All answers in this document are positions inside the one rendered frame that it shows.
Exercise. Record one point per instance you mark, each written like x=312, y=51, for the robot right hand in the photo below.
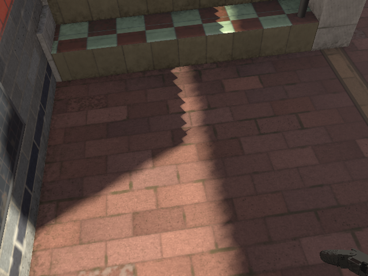
x=355, y=260

